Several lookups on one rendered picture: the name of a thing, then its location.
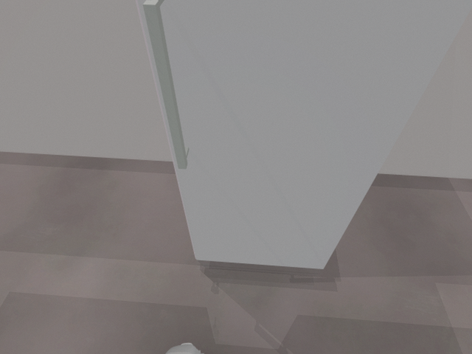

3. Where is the handle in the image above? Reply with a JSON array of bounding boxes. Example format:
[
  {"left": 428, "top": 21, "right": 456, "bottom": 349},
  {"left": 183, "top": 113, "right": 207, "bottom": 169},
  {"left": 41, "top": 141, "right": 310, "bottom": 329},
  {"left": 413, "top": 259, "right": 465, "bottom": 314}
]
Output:
[{"left": 143, "top": 0, "right": 189, "bottom": 169}]

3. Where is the fridge door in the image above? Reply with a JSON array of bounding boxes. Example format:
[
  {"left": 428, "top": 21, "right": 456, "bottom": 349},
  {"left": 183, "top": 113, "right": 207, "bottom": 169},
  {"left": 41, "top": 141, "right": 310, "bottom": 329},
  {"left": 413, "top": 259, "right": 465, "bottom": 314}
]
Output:
[{"left": 137, "top": 0, "right": 472, "bottom": 269}]

